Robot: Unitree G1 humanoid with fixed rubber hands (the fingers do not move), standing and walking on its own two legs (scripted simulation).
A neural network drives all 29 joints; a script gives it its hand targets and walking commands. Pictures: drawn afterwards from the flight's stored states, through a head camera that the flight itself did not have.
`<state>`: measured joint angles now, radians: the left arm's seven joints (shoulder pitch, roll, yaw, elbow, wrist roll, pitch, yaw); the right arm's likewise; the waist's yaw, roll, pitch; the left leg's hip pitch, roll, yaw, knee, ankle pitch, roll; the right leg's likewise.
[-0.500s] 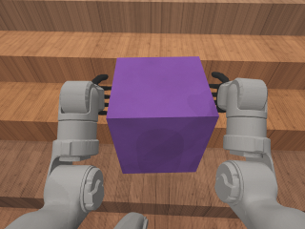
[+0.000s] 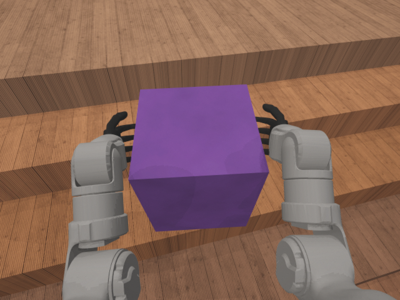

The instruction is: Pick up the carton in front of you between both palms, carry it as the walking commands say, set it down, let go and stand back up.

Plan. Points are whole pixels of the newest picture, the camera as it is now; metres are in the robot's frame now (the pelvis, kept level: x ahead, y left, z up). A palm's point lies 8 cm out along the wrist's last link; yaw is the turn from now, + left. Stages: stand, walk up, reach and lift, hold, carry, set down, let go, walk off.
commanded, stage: carry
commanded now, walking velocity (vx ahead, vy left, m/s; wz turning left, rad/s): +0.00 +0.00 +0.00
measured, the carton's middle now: (197, 163) +0.39 -0.04 +0.05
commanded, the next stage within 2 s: none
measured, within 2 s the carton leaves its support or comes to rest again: neither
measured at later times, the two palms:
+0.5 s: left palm (120, 63) +0.53 +0.10 +0.22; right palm (270, 73) +0.49 -0.20 +0.20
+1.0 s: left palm (106, 18) +0.56 +0.11 +0.29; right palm (259, 12) +0.59 -0.18 +0.28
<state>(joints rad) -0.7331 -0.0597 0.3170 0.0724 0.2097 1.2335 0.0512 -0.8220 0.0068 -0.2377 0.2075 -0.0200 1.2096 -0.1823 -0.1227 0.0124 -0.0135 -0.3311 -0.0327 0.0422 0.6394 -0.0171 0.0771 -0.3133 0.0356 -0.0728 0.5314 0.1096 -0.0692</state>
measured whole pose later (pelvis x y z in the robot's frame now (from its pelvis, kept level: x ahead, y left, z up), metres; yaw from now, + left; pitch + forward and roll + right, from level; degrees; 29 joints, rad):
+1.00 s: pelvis +0.23 -0.06 +0.14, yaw +3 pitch +2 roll +0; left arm -0.70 -0.02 0.20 0.26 0.11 1.27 0.11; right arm -0.72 0.00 -0.20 0.27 -0.11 1.28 -0.14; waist 0.02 0.02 -0.12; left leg -0.32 0.02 -0.01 0.56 -0.29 0.01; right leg -0.38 0.02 -0.10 0.52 -0.18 -0.07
